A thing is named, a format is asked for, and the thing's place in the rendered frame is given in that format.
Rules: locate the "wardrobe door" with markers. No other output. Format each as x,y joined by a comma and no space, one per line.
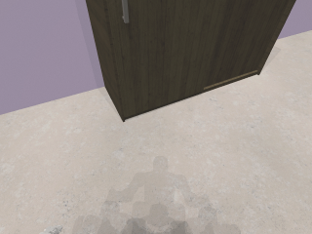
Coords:
165,50
244,33

